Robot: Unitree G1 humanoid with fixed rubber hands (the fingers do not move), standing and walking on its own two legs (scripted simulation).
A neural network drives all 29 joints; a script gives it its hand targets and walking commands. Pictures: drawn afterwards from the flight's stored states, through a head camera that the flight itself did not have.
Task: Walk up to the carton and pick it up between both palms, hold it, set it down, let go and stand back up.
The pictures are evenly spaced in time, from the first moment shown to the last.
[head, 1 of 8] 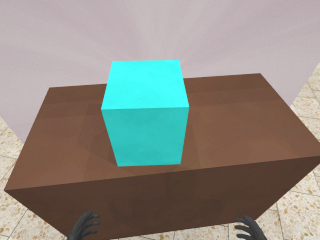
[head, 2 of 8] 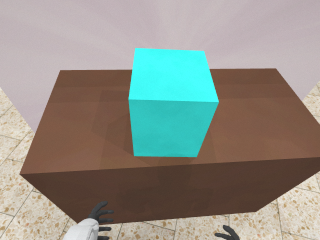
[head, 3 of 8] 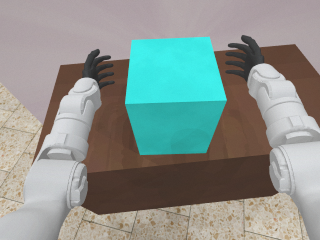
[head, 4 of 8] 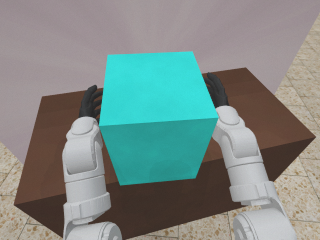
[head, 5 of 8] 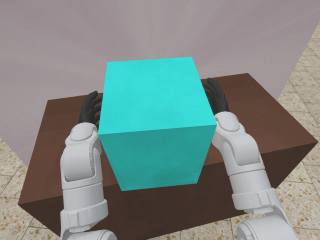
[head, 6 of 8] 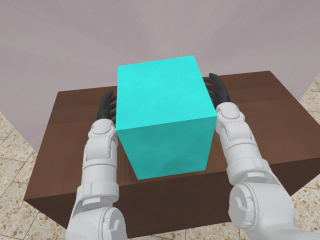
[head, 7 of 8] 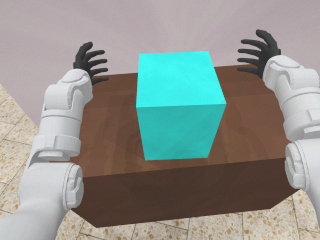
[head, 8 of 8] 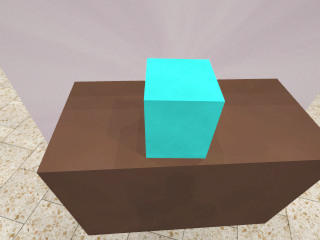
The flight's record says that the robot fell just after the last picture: no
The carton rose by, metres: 0.11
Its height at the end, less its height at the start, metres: +0.00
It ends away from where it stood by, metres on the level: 0.01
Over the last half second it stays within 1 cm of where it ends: yes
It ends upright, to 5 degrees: yes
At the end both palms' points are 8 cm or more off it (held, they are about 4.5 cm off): yes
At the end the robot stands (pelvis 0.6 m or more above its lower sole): yes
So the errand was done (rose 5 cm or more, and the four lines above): yes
